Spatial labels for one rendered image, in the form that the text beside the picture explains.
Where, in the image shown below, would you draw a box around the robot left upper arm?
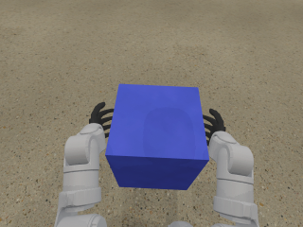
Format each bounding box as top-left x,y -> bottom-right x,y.
57,214 -> 107,227

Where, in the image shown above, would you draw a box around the robot right hand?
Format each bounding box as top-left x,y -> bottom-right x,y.
203,108 -> 226,146

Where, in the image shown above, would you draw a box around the robot left forearm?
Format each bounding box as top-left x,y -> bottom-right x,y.
54,123 -> 107,227

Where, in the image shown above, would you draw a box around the robot right forearm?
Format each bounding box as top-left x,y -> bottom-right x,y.
208,131 -> 259,227

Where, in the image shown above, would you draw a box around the carton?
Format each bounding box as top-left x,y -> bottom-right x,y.
105,83 -> 209,190

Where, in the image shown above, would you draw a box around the robot left hand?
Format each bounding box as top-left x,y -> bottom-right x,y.
89,101 -> 114,138

